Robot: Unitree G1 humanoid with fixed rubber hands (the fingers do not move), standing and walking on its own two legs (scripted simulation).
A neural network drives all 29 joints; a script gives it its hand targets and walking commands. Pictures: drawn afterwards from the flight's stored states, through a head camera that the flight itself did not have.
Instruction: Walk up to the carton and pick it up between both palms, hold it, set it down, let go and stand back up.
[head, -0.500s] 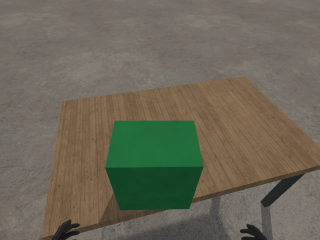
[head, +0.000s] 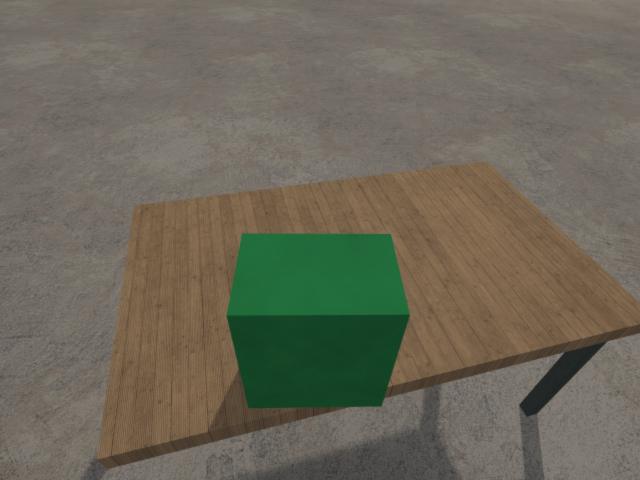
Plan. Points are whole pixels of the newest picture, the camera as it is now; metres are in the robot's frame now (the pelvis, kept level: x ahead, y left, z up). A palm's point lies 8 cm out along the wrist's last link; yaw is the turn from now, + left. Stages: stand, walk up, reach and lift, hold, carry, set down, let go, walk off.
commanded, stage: stand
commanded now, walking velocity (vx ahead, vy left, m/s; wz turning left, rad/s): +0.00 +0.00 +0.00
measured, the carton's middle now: (316, 325) +0.41 +0.02 -0.08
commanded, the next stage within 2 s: none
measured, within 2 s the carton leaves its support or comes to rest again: neither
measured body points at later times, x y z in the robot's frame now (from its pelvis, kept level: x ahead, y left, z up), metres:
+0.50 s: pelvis +0.01 -0.01 +0.00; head +0.00 +0.00 +0.45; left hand +0.09 +0.30 -0.11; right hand +0.11 -0.28 -0.12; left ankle +0.06 +0.11 -0.74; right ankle +0.00 -0.11 -0.74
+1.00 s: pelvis +0.01 +0.00 +0.00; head +0.00 +0.00 +0.45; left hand +0.09 +0.30 -0.12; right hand +0.10 -0.28 -0.13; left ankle +0.06 +0.11 -0.74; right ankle +0.00 -0.11 -0.74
